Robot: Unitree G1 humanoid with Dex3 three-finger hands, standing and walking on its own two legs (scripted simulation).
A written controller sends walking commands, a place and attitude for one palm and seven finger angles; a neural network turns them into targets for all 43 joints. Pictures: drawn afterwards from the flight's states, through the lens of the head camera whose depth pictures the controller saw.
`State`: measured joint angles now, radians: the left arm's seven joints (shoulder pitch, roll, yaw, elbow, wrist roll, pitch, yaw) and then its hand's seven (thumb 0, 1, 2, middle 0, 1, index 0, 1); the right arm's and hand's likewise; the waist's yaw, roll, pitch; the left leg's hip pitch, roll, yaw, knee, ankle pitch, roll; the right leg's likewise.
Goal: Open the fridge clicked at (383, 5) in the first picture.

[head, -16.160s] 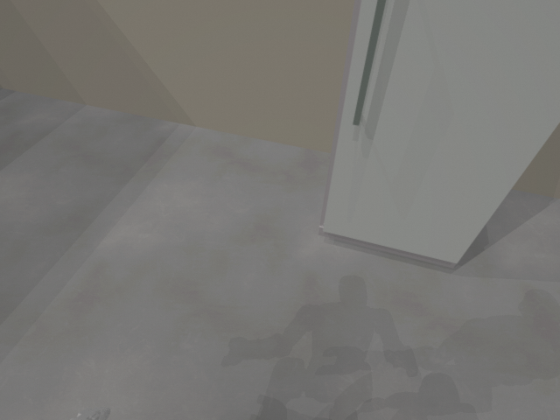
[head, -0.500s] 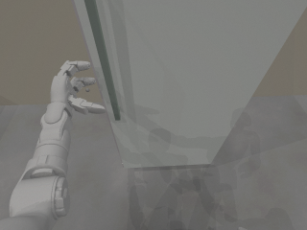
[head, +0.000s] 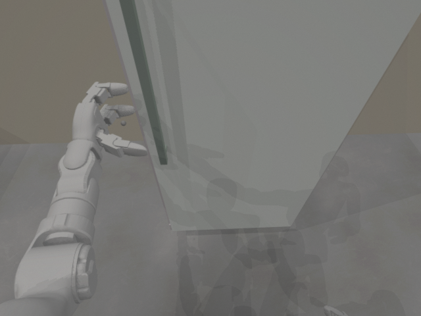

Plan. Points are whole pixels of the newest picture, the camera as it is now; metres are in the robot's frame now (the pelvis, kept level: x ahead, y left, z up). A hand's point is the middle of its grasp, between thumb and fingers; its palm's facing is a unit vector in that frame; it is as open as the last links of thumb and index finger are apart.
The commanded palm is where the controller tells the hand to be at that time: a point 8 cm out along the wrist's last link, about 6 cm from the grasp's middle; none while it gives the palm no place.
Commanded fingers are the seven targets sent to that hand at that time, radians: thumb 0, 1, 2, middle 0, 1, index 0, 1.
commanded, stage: move the hooked fingers beside the handle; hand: left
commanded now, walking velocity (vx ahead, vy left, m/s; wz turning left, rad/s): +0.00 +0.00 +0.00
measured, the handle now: (149, 84) +0.52 +0.13 +0.16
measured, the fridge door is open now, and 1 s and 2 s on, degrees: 0 0 0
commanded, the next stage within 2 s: feel for the door with the fingertips in 0.36 s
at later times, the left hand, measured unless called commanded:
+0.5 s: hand (122, 122) +0.45 +0.18 +0.12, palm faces +0.04 -1.00 +0.00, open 14.0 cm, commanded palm +0.42 +0.22 +0.13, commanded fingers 0.00 -0.50 0.30 -0.30 -1.20 -0.30 -1.20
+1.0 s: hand (143, 120) +0.46 +0.14 +0.12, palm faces +0.04 -1.00 -0.01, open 14.0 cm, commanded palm +0.44 +0.19 +0.13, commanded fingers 0.00 -0.50 0.30 -0.30 -1.20 -0.30 -1.20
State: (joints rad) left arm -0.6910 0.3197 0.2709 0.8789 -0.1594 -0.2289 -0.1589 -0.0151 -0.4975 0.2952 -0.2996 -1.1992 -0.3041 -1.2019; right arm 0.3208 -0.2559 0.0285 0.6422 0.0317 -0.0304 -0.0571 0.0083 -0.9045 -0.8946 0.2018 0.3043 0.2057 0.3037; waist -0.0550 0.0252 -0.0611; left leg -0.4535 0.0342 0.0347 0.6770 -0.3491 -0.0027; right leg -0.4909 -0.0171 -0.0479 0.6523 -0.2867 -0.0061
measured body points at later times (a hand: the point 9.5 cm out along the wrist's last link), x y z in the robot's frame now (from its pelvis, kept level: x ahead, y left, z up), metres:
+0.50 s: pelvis +0.00 +0.00 +0.00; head +0.05 +0.00 +0.45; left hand +0.44 +0.23 +0.13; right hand +0.07 -0.26 -0.12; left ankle -0.01 +0.12 -0.72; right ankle +0.02 -0.12 -0.72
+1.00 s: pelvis +0.01 +0.00 +0.00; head +0.06 +0.00 +0.45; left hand +0.45 +0.20 +0.12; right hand +0.09 -0.25 -0.12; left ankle -0.01 +0.12 -0.72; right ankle +0.02 -0.12 -0.72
